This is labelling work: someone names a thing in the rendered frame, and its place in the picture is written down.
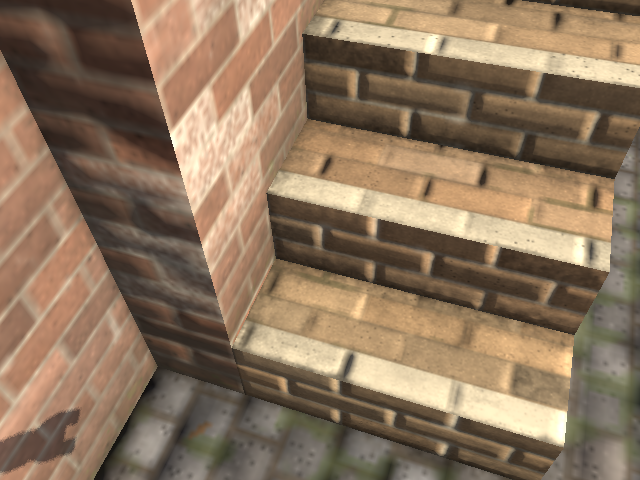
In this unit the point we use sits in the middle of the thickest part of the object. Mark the stairs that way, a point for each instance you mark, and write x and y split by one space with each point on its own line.
442 223

